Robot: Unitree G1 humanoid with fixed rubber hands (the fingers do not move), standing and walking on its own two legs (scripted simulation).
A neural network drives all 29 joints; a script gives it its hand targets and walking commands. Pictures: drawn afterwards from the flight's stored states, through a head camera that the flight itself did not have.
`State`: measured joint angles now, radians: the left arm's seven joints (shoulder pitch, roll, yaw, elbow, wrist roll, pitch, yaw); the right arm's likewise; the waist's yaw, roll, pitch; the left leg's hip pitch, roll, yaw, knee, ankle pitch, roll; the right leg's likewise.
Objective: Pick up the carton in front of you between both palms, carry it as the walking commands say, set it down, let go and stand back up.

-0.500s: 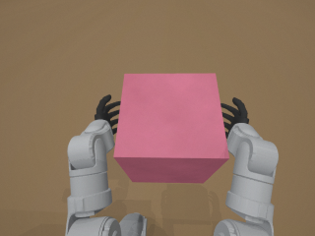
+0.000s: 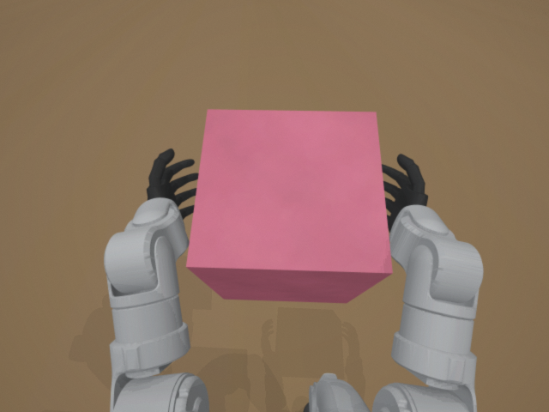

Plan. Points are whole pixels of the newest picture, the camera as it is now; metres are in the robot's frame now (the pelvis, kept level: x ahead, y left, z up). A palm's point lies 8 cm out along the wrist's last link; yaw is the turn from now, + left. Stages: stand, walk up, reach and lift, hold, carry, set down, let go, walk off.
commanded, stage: carry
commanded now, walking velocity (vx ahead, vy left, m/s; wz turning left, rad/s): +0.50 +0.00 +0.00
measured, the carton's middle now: (287, 220) +0.37 -0.01 +0.07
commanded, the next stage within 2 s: none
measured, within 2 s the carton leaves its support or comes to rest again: neither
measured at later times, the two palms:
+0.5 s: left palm (203, 102) +0.61 +0.13 +0.10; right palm (362, 103) +0.63 -0.17 +0.09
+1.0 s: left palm (207, 50) +0.79 +0.14 +0.10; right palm (345, 55) +0.79 -0.16 +0.10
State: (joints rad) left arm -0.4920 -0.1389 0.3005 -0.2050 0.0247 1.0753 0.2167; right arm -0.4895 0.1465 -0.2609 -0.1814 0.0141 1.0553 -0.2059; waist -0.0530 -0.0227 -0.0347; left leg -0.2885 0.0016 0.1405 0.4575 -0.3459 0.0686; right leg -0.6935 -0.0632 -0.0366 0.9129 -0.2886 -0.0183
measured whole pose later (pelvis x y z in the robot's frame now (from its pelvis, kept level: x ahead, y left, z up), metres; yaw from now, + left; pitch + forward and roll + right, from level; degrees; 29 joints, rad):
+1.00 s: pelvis +0.57 -0.01 +0.00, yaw +0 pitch +2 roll +0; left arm 0.08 -0.14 0.04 -0.49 0.04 1.17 0.14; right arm 0.08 0.13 -0.04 -0.47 -0.03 1.16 -0.15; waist -0.01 0.00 -0.21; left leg -0.20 0.03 0.19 0.48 -0.31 0.03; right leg -0.33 -0.08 -0.15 0.49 -0.17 0.00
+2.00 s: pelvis +0.57 -0.02 +0.00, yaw +1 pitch +2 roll +0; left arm -0.10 -0.13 0.11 0.04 0.19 0.84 0.04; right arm -0.11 0.13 -0.11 0.05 -0.19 0.84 -0.05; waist 0.00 0.00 -0.12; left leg -0.22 0.04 0.16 0.50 -0.31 0.01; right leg -0.34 -0.06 -0.17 0.49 -0.19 -0.02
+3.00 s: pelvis +0.55 -0.02 +0.01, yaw +6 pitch -8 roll +0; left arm -0.19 -0.14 0.18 0.18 0.23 0.71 0.01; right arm -0.20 0.14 -0.16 0.17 -0.25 0.72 -0.02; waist 0.01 0.02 0.07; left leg -0.05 -0.01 0.02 0.42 -0.24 0.02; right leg -0.11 -0.02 -0.04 0.38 -0.13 0.00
